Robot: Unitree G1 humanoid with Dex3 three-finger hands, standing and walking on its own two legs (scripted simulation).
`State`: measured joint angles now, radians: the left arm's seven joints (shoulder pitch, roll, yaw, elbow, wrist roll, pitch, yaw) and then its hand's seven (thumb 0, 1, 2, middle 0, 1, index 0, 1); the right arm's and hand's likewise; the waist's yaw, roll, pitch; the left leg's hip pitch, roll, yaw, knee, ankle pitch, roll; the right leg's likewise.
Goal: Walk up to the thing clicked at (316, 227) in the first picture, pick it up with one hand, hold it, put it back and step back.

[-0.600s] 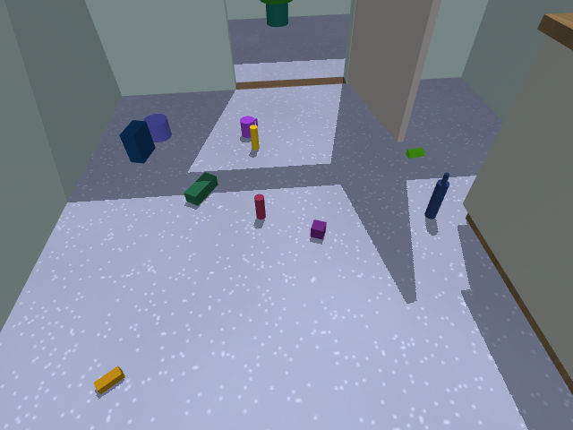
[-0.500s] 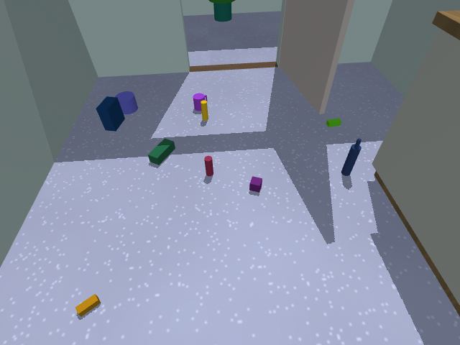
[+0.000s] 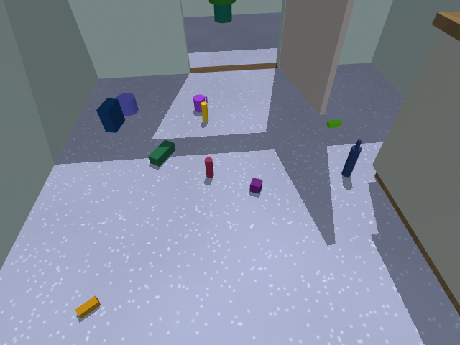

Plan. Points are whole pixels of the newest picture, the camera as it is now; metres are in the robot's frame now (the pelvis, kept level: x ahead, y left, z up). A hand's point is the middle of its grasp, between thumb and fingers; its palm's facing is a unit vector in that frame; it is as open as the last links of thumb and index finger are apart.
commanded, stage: stand
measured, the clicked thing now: (256, 185) +1.12 -0.08 -0.75
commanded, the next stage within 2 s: walk up in 0.52 s
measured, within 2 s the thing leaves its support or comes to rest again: neither
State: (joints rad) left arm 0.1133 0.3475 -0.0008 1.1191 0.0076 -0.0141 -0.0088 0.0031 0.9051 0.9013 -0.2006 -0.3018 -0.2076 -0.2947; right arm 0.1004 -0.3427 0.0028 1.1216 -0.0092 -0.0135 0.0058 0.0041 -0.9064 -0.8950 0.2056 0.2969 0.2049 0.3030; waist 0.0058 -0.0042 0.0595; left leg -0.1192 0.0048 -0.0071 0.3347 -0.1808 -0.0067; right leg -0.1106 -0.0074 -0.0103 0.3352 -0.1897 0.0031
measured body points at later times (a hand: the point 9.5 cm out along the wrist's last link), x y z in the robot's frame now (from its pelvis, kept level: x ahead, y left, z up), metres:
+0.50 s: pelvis +0.00 +0.00 +0.00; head +0.02 +0.00 +0.45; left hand +0.07 +0.30 -0.13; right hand +0.08 -0.30 -0.13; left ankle +0.00 +0.12 -0.75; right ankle +0.00 -0.12 -0.75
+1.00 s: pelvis -0.01 -0.08 -0.01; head +0.03 -0.06 +0.44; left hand -0.04 +0.25 -0.12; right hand +0.21 -0.33 -0.12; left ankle -0.04 +0.07 -0.71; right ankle +0.00 -0.16 -0.75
